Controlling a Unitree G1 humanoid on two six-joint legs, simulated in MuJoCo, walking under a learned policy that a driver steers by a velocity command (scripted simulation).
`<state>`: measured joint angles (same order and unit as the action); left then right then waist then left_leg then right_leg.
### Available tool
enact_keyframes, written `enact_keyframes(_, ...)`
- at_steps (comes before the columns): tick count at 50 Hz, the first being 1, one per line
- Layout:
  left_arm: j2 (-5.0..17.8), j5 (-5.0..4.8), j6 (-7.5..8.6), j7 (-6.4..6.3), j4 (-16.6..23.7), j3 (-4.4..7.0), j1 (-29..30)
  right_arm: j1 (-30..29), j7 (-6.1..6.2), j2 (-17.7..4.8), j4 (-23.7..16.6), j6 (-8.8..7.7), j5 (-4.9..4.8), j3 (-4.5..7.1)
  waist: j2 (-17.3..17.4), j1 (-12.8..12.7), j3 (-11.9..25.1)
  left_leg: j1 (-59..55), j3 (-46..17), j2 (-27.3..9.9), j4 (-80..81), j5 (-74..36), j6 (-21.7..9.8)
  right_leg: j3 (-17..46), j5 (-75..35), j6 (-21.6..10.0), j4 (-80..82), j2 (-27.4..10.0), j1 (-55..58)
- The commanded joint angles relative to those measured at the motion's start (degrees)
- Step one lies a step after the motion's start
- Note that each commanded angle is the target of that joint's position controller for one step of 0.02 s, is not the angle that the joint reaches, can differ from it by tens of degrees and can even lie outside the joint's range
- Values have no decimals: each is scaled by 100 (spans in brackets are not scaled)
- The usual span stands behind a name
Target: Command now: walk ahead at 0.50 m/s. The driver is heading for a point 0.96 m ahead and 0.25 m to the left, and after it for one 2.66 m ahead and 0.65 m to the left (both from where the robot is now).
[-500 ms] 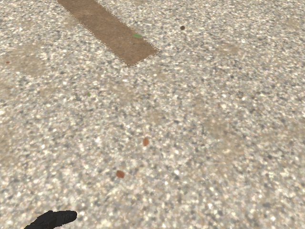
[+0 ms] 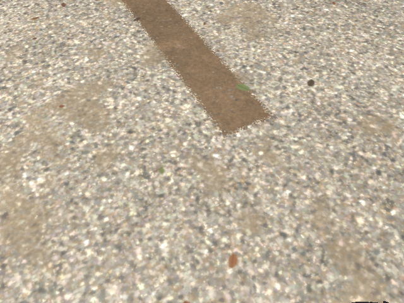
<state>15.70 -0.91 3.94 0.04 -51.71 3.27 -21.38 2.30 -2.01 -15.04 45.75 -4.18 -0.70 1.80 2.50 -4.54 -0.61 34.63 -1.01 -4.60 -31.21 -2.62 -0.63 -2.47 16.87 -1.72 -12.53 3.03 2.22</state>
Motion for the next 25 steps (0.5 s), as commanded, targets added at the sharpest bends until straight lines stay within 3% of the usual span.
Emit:
enact_keyframes(1,1046,-28,-47,-63,107,257,-64,-393,-70,-596,-476,-130,-13,139,-666,226,-226,-96,47,95,243,497,-215,763,-2633,-791,-141,-1820,188)
enact_keyframes(2,1090,-29,-78,-75,114,266,44,-41,-65,-711,-390,-141,-5,199,-733,448,-11,-658,207,260,324,649,-317,681,-3491,-710,-554,-1746,214)
enact_keyframes(3,1018,-14,-115,-85,123,233,113,733,-31,-915,-143,-141,13,325,-662,833,459,-1734,372,434,424,583,-469,464,-4188,-572,-1448,-1472,38)
enact_keyframes(4,810,70,-119,-103,225,132,65,1742,23,-1276,98,-131,62,455,-320,1193,1261,-3426,-262,-175,147,328,-767,227,-3361,-382,-2920,-1169,-879)
enact_keyframes(5,152,100,0,-37,295,-69,-643,2287,45,-1802,227,-75,87,593,1053,983,2043,-5637,-2878,-1554,502,1429,-1710,16,-705,81,-5183,-162,-3333)
enact_keyframes(6,423,47,132,-10,204,-18,-421,2346,32,-1316,228,-59,14,448,1070,1139,2230,-5765,-4018,-1718,1273,2092,-1743,850,1624,44,-5947,-46,-4090)
enact_keyframes(7,844,-124,216,31,371,104,95,1917,43,-1090,177,-67,1,360,736,1085,1362,-5082,-3272,-1560,1399,2380,-1470,909,1339,-54,-6255,-385,-4599)
enact_keyframes(8,841,-153,244,17,465,96,458,1471,53,-960,70,-67,29,320,352,932,810,-4234,-2579,-1359,1529,2085,-1316,711,804,-98,-6044,-705,-4563)
enact_keyframes(9,794,-69,229,-14,492,113,656,1146,38,-791,37,-77,77,275,120,778,384,-3443,-2074,-1150,1744,1657,-1259,626,404,-79,-5673,-899,-4371)
enact_keyframes(11,611,-6,96,-41,409,127,434,890,20,-594,28,-132,143,220,359,457,240,-2640,-1498,-867,2081,1092,-1187,672,-30,-31,-5237,-1119,-3697)
enact_keyframes(13,445,23,-4,-59,394,103,415,948,33,-688,107,-185,104,247,291,369,151,-2382,-1132,-815,2307,667,-1280,605,-270,77,-4922,-1165,-3652)
enact_keyframes(16,416,79,-14,-66,577,95,978,1199,122,-863,252,-179,88,296,96,470,-35,-2513,-786,-792,2469,235,-1297,582,-1104,238,-3997,-1196,-4079)
enact_keyframes(20,251,53,57,17,744,22,1732,1509,201,-949,412,-125,25,306,87,716,-188,-2602,-270,-569,2517,218,-1084,355,-2187,257,-2579,-971,-3807)
enact_keyframes(25,322,-11,114,165,998,-7,2413,1954,230,-1025,698,3,-40,348,94,888,-386,-3437,-316,-931,2213,193,-1023,365,-1999,102,-1809,-817,-3882)
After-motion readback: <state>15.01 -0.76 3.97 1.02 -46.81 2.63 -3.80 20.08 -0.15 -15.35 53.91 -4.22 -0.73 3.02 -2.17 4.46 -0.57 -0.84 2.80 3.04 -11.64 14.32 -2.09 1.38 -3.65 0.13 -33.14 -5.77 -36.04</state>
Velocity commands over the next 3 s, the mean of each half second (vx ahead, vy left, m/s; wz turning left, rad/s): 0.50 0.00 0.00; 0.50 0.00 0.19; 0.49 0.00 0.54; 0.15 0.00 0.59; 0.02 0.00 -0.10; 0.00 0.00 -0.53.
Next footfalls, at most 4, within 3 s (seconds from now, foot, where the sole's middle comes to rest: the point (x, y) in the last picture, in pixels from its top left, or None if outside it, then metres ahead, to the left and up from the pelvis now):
0.08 left None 0.23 0.13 -0.78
0.60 right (263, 293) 0.52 -0.12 -0.78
1.16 left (193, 212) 0.80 0.14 -0.78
1.62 right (218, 145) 1.14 0.06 -0.78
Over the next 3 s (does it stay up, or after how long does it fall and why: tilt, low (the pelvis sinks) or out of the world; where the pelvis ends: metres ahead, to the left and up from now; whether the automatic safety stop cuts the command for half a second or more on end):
stays up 0.99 0.13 0.00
